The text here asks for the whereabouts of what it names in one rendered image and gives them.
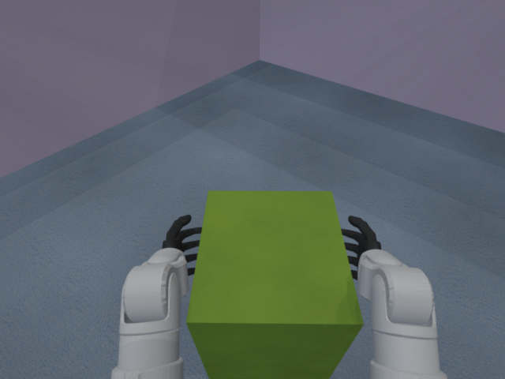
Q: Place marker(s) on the robot left forearm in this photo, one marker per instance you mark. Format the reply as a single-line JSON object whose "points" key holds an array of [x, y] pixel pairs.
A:
{"points": [[150, 318]]}

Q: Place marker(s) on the robot right forearm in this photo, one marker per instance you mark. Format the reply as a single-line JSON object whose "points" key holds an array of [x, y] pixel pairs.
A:
{"points": [[403, 318]]}

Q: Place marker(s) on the carton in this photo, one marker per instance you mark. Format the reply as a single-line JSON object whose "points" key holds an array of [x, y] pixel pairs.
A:
{"points": [[273, 295]]}

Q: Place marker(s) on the right robot hand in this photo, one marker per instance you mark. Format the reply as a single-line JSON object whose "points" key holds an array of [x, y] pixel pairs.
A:
{"points": [[366, 241]]}

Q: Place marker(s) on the left robot hand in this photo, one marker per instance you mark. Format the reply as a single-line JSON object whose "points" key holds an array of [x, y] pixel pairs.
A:
{"points": [[175, 236]]}

